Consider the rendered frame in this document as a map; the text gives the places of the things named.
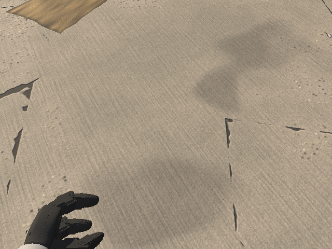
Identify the left robot hand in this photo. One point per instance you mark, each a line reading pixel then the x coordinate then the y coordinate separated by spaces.
pixel 49 227

